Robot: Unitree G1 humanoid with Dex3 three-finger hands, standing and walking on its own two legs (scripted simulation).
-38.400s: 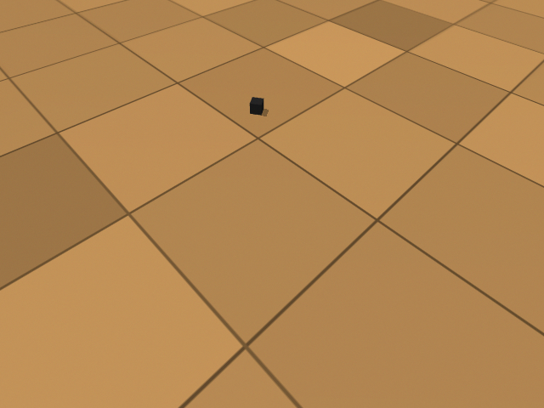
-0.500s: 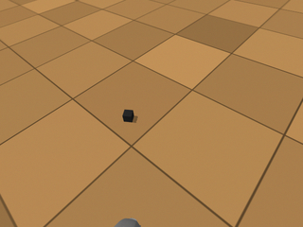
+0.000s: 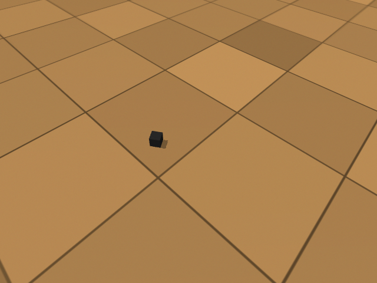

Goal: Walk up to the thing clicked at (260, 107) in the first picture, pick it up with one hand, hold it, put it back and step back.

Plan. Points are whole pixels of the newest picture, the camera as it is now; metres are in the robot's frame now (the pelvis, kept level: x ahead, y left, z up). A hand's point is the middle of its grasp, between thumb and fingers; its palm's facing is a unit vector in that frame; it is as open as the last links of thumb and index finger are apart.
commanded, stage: step back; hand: left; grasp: from above
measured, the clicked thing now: (156, 139) +1.10 +0.21 -0.73
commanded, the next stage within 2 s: stand in 0.42 s
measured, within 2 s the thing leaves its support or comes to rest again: neither
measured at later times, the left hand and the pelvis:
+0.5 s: hand out of the picture +0.13 +0.30 -0.15, palm faces +0.04 -0.92 -0.38, open 7.4 cm; pelvis +0.04 +0.02 +0.00, yaw +2 degrees
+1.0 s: hand out of the picture +0.11 +0.27 -0.14, palm faces +0.01 -0.94 -0.35, open 7.4 cm; pelvis +0.04 +0.01 +0.02, yaw +2 degrees
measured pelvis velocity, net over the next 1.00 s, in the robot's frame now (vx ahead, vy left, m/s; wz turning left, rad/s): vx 0.04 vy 0.01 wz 0.03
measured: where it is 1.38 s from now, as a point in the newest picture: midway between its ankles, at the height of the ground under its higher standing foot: outside the picture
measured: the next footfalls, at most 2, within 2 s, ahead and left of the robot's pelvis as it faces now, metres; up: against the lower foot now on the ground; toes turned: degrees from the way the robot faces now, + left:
right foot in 0.02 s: +0.10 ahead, -0.12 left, +0.00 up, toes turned +0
left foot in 0.32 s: +0.08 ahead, +0.15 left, +0.00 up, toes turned +2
